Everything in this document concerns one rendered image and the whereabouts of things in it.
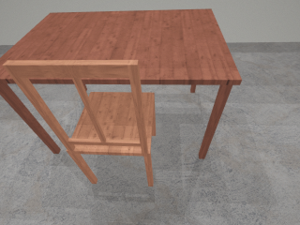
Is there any chair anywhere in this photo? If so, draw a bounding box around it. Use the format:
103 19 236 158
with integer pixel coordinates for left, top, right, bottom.
2 60 156 187

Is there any table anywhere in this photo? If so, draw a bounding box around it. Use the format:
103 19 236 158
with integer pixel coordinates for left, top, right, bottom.
0 8 242 159

